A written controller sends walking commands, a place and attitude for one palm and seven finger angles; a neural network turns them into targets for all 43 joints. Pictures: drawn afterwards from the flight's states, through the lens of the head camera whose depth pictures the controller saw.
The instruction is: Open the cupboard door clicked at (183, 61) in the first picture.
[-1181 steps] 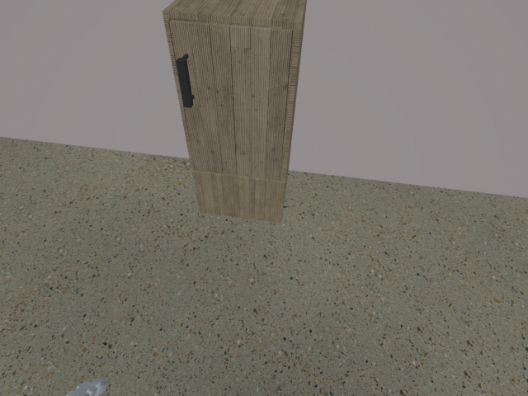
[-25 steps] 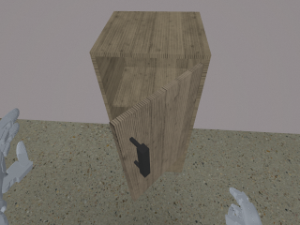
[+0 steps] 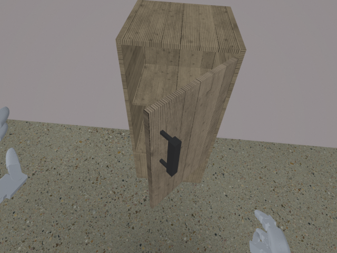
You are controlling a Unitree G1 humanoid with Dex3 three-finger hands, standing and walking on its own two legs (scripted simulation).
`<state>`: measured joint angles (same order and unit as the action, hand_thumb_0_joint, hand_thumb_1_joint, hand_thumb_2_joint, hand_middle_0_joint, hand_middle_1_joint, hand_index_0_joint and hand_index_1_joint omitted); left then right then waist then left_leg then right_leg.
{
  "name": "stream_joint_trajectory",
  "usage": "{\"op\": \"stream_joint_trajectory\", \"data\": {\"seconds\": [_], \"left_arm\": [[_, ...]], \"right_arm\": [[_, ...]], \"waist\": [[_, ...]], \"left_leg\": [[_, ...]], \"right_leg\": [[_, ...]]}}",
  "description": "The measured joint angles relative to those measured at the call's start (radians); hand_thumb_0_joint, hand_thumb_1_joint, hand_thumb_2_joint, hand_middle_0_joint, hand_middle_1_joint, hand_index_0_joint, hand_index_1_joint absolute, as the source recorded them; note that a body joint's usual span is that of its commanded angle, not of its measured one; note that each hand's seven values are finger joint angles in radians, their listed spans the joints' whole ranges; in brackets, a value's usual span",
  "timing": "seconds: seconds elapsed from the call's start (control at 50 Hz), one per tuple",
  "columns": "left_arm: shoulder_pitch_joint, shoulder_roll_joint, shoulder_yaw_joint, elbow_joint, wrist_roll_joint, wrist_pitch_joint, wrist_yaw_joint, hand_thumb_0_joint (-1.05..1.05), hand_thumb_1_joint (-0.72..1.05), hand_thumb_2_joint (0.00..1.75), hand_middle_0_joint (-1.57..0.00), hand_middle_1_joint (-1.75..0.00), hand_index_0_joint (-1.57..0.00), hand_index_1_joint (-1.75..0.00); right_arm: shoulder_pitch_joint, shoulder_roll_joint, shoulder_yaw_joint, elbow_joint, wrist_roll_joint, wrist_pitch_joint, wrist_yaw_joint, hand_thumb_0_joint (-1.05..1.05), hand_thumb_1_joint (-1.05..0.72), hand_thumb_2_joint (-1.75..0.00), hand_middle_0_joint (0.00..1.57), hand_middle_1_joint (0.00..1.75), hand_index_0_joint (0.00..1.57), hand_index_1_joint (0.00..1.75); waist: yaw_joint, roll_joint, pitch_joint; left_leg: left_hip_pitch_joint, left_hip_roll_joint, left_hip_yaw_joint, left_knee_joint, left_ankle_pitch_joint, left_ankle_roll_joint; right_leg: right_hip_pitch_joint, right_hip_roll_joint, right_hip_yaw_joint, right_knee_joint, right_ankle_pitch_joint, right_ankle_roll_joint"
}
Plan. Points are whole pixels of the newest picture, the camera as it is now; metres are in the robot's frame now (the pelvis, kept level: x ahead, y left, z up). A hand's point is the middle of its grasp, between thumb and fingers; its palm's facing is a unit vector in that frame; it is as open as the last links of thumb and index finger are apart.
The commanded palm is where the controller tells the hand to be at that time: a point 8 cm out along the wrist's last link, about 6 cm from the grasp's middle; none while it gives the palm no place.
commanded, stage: step back with the hand held close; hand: left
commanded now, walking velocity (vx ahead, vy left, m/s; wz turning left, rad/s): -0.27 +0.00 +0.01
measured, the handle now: (168, 153) +0.39 +0.03 -0.02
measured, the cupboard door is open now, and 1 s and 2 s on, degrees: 49 49 49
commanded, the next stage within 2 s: stop stepping back and stand still in 0.48 s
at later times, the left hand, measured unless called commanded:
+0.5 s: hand (21, 224) +0.13 +0.23 +0.17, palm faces +0.30 -0.82 -0.49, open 7.4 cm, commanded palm +0.05 +0.28 +0.19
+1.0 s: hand out of the picture +0.04 +0.25 +0.19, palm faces +0.40 -0.79 -0.47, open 7.4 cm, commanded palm -0.01 +0.29 +0.19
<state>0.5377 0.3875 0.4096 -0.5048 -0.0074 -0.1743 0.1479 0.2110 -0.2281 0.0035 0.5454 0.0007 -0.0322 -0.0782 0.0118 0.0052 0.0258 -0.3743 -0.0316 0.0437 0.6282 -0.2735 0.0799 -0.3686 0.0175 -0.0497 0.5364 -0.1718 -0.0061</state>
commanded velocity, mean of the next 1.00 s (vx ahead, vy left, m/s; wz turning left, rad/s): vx -0.16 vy -0.02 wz -0.02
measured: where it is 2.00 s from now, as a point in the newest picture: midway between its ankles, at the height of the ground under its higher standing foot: outside the picture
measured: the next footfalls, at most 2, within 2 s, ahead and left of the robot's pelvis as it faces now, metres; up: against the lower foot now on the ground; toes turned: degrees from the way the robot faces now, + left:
right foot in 0.24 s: -0.05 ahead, -0.13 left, +0.00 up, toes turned +6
left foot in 0.68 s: -0.04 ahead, +0.09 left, +0.00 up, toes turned +1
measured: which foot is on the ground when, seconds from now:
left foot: down 0.00-0.50, up 0.52-0.66, down 0.68-1.00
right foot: down 0.00-0.14, up 0.16-0.22, down 0.24-0.70, up 0.72-1.00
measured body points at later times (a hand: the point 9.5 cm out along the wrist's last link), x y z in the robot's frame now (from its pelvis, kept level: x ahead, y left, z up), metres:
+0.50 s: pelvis -0.08 -0.02 +0.00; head -0.04 +0.01 +0.45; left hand +0.10 +0.27 +0.19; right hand +0.12 -0.25 -0.07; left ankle +0.06 +0.07 -0.72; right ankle -0.09 -0.13 -0.73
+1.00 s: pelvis -0.15 -0.01 +0.02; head -0.15 +0.02 +0.47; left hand +0.02 +0.29 +0.21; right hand +0.01 -0.21 -0.06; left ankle -0.08 +0.09 -0.73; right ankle -0.21 -0.11 -0.71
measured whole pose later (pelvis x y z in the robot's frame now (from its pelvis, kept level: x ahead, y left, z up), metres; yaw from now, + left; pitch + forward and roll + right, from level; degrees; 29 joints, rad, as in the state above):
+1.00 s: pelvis -0.15 -0.01 +0.02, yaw +0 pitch +1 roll -1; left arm 0.60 0.47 0.44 -0.59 -0.03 -0.17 0.17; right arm 0.23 -0.11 0.07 0.62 -0.03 -0.14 -0.05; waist -0.01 -0.06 -0.03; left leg -0.32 0.01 0.03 0.39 -0.11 0.02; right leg -0.16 0.03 -0.04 0.50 -0.41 0.00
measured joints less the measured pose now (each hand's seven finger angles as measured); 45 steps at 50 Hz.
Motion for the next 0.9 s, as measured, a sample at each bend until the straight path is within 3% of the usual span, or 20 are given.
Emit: {"op": "stream_joint_trajectory", "data": {"seconds": [0.12, 0.22, 0.32, 0.38, 0.46, 0.52, 0.6, 0.64, 0.68, 0.7, 0.76, 0.84, 0.9], "left_arm": [[-0.028, 0.026, 0.028, -0.040, 0.007, -0.022, 0.009, 0.02, 0.88, 0.89, -0.21, -0.30, -0.22, -0.30], [-0.027, 0.030, 0.065, -0.035, 0.019, -0.048, -0.001, 0.02, 0.88, 0.89, -0.21, -0.30, -0.22, -0.30], [-0.031, 0.018, 0.080, -0.030, -0.014, -0.064, 0.000, 0.02, 0.89, 0.90, -0.21, -0.30, -0.21, -0.30], [-0.059, 0.008, 0.024, -0.025, -0.030, -0.054, -0.010, 0.02, 0.89, 0.90, -0.21, -0.30, -0.21, -0.30], [-0.011, 0.054, -0.004, -0.075, -0.046, -0.038, -0.033, 0.02, 0.89, 0.89, -0.21, -0.30, -0.21, -0.30], [0.055, 0.099, 0.018, -0.113, -0.051, -0.046, -0.039, 0.02, 0.88, 0.89, -0.21, -0.30, -0.22, -0.30], [0.086, 0.116, 0.047, -0.105, -0.032, -0.061, -0.022, 0.02, 0.88, 0.89, -0.22, -0.31, -0.22, -0.30], [0.067, 0.102, 0.060, -0.078, -0.027, -0.060, -0.009, 0.02, 0.88, 0.89, -0.22, -0.31, -0.22, -0.30], [0.034, 0.079, 0.057, -0.047, -0.029, -0.053, 0.003, 0.01, 0.88, 0.89, -0.22, -0.30, -0.22, -0.30], [0.005, 0.073, 0.051, -0.024, -0.028, -0.046, 0.008, 0.01, 0.88, 0.89, -0.21, -0.30, -0.22, -0.30], [-0.025, 0.060, 0.041, 0.016, -0.032, -0.015, 0.012, 0.02, 0.89, 0.89, -0.21, -0.30, -0.22, -0.30], [0.009, 0.042, 0.011, -0.052, -0.030, 0.020, 0.003, 0.02, 0.89, 0.89, -0.21, -0.30, -0.21, -0.30], [0.047, 0.044, -0.004, -0.128, -0.026, 0.009, 0.007, 0.02, 0.89, 0.89, -0.21, -0.30, -0.21, -0.30]], "right_arm": [[0.022, 0.009, 0.004, 0.007, -0.007, -0.022, -0.002, 0.01, -0.90, -0.90, 0.21, 0.30, 0.21, 0.30], [0.032, 0.022, -0.005, 0.031, -0.019, -0.031, 0.005, 0.01, -0.90, -0.90, 0.21, 0.30, 0.21, 0.30], [-0.032, 0.044, 0.001, 0.054, -0.021, -0.056, 0.023, 0.01, -0.90, -0.90, 0.21, 0.30, 0.21, 0.30], [-0.086, 0.043, 0.001, 0.064, -0.015, -0.062, 0.028, 0.01, -0.90, -0.90, 0.21, 0.30, 0.21, 0.30], [-0.109, 0.046, 0.002, 0.048, -0.008, -0.052, 0.032, 0.01, -0.90, -0.90, 0.21, 0.31, 0.21, 0.30], [-0.088, 0.042, -0.005, 0.037, -0.003, -0.040, 0.031, 0.01, -0.90, -0.90, 0.21, 0.31, 0.21, 0.30], [-0.037, 0.024, -0.028, 0.073, -0.010, -0.010, 0.022, 0.01, -0.90, -0.90, 0.21, 0.30, 0.21, 0.30], [-0.021, 0.011, -0.027, 0.077, -0.009, 0.003, 0.008, 0.01, -0.91, -0.90, 0.21, 0.30, 0.21, 0.30], [-0.013, -0.016, -0.025, 0.065, -0.002, -0.006, -0.006, 0.01, -0.91, -0.90, 0.21, 0.30, 0.20, 0.30], [-0.021, -0.015, -0.032, 0.073, 0.002, -0.015, -0.013, 0.01, -0.91, -0.90, 0.21, 0.30, 0.20, 0.30], [-0.039, 0.016, -0.023, 0.079, 0.001, -0.044, -0.010, 0.01, -0.91, -0.90, 0.20, 0.30, 0.20, 0.30], [-0.016, 0.072, 0.007, 0.069, -0.017, -0.106, 0.012, 0.01, -0.91, -0.90, 0.20, 0.30, 0.20, 0.30], [0.006, 0.102, 0.037, 0.070, -0.019, -0.130, 0.029, 0.01, -0.91, -0.90, 0.21, 0.30, 0.21, 0.30]], "waist": [[-0.018, -0.025, 0.029], [-0.010, -0.003, -0.005], [0.018, -0.017, -0.004], [0.010, -0.003, 0.048], [-0.013, -0.011, 0.056], [-0.029, -0.020, 0.023], [-0.011, -0.055, -0.052], [-0.008, -0.062, -0.070], [-0.019, -0.031, -0.068], [-0.025, -0.038, -0.053], [-0.003, -0.084, 0.000], [-0.009, -0.091, 0.012], [-0.010, -0.087, -0.006]], "left_leg": [[-0.028, -0.014, -0.013, 0.004, 0.082, 0.008], [-0.070, -0.002, -0.026, 0.015, 0.077, 0.010], [-0.133, 0.025, 0.001, -0.037, 0.139, -0.008], [-0.125, 0.044, -0.011, -0.105, 0.206, -0.019], [-0.125, 0.056, -0.016, -0.137, 0.251, -0.027], [-0.158, 0.046, -0.038, -0.058, 0.109, -0.061], [-0.169, 0.005, -0.052, 0.249, -0.072, -0.101], [-0.090, 0.015, -0.048, 0.173, -0.057, -0.102], [0.014, 0.042, -0.060, -0.028, 0.015, -0.083], [0.019, 0.027, -0.059, -0.055, -0.001, -0.060], [0.034, -0.002, -0.020, -0.089, 0.040, -0.028], [0.064, 0.008, -0.021, -0.176, 0.114, -0.032], [0.075, 0.026, -0.022, -0.219, 0.147, -0.038]], "right_leg": [[-0.024, 0.019, 0.046, 0.071, -0.008, 0.015], [0.044, 0.060, 0.095, 0.217, -0.145, 0.021], [0.131, 0.057, 0.118, 0.038, -0.238, -0.002], [0.116, 0.077, 0.107, 0.005, -0.149, -0.003], [0.093, 0.090, 0.102, 0.019, -0.135, -0.013], [0.091, 0.089, 0.095, 0.012, -0.126, -0.022], [0.100, 0.055, 0.119, -0.034, -0.096, -0.013], [0.097, 0.043, 0.123, -0.052, -0.080, -0.001], [0.073, 0.049, 0.102, -0.031, -0.083, 0.013], [0.056, 0.033, 0.096, -0.007, -0.091, 0.021], [0.030, 0.011, 0.114, 0.060, -0.150, 0.025], [0.011, 0.034, 0.086, 0.228, -0.242, 0.028], [0.056, 0.031, 0.057, 0.195, -0.238, 0.032]]}}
